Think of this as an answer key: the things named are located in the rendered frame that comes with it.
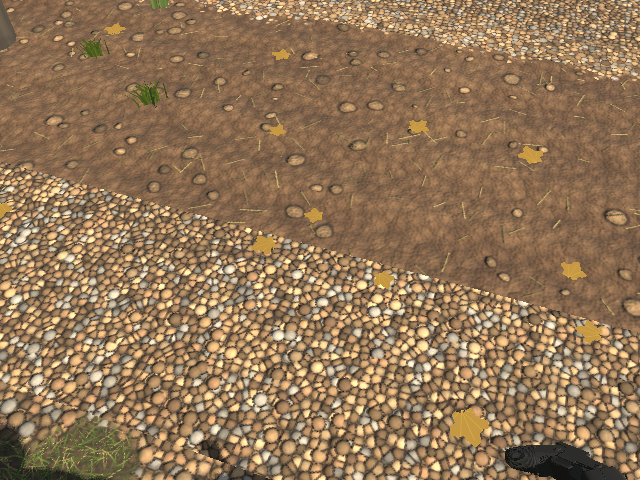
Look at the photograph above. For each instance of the right robot hand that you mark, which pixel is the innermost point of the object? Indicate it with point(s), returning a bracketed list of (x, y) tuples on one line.
[(560, 461)]

